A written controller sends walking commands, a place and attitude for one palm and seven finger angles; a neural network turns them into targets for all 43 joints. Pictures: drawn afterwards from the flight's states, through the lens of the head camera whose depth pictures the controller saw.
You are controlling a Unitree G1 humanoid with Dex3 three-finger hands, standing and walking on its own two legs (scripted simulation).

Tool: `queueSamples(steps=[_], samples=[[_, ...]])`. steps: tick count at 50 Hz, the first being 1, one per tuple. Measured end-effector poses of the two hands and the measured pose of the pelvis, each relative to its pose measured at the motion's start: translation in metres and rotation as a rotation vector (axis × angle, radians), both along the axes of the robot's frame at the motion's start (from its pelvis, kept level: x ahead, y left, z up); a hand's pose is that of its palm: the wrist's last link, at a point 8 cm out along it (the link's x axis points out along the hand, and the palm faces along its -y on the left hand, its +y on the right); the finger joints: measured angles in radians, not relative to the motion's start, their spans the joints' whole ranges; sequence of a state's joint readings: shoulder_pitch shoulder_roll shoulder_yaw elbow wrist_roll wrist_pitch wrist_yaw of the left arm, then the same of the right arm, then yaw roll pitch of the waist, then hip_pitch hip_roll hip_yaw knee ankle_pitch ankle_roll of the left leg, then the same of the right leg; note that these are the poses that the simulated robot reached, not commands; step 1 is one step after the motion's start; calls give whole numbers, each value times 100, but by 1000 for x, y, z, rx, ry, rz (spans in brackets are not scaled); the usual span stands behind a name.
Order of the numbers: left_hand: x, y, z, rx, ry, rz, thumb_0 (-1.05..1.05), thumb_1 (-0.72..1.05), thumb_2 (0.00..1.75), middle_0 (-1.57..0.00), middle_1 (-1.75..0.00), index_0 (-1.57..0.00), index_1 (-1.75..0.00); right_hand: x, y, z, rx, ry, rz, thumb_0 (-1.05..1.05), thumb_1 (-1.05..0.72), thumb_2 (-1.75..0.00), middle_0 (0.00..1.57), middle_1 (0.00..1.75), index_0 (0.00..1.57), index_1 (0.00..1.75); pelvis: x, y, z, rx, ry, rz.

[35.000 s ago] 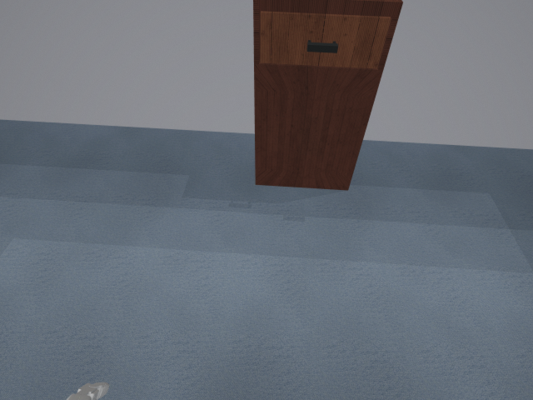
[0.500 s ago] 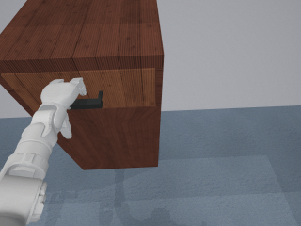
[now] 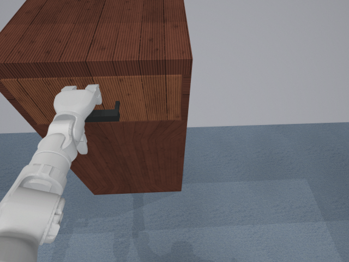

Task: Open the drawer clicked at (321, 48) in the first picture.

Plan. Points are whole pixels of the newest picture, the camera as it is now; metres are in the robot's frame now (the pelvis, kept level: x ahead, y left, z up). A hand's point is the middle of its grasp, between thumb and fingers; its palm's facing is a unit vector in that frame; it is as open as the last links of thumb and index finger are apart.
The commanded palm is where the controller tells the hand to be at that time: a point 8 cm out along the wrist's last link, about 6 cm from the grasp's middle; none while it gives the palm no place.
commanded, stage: lower the fingers behind the handle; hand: left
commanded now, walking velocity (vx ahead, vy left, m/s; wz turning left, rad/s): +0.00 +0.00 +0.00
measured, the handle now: (100, 110) +0.51 +0.21 +0.02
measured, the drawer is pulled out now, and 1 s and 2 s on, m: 0.00 0.00 0.00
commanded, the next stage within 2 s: lift the fingers back up to retry in 1.16 s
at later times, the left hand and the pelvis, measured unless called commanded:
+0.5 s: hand (88, 121) +0.46 +0.23 +0.03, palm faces -0.05 +0.01 -1.00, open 13.7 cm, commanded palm +0.44 +0.22 +0.06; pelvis +0.00 +0.00 -0.01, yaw +0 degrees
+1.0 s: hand (87, 122) +0.46 +0.23 +0.02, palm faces -0.03 +0.03 -1.00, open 13.8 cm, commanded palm +0.44 +0.23 +0.05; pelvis -0.01 -0.01 -0.02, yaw +0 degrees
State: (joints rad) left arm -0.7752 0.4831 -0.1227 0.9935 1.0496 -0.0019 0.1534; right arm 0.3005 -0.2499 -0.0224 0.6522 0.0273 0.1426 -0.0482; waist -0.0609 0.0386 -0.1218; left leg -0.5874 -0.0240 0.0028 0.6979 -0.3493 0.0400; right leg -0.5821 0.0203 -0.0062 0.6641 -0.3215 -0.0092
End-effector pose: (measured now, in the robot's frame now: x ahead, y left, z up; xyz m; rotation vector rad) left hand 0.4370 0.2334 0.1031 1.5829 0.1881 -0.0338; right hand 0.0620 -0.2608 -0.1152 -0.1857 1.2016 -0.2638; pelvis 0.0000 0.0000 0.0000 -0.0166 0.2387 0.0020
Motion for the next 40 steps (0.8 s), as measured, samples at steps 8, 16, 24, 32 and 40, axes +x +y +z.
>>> queueSamples(steps=[8, 16, 24, 32, 40], samples=[[-6, 3, -8, -34, -72, -92, 0, -48, 30, -32, -124, -32, -121, -25, -7, -8, -34, 57, -11, 0, -90, -90, 20, 30, 20, 30, -4, 0, -8, -3, 36, -3], [-4, 0, -20, -14, -125, -46, -1, -48, 30, -33, -127, -32, -120, -40, -6, -18, -5, 116, -18, 1, -90, -90, 20, 30, 20, 30, -4, -1, -12, -6, 63, 0], [2, -5, -18, -1, -94, 4, 0, -48, 30, -33, -128, -34, -124, -39, -5, -16, 7, 97, -32, 1, -90, -90, 20, 30, 20, 30, -3, -3, -11, -4, 59, -5], [1, -4, -19, 4, -71, -8, 0, -48, 30, -29, -129, -33, -122, -33, -9, -15, -6, 72, -20, 0, -90, -90, 20, 30, 20, 30, -4, -5, -12, -3, 58, -5], [0, -3, -22, 7, -105, -23, 0, -48, 30, -27, -134, -32, -121, -31, -15, -19, -18, 82, 3, 0, -90, -90, 20, 30, 20, 30, -7, -7, -19, -4, 82, 0]])
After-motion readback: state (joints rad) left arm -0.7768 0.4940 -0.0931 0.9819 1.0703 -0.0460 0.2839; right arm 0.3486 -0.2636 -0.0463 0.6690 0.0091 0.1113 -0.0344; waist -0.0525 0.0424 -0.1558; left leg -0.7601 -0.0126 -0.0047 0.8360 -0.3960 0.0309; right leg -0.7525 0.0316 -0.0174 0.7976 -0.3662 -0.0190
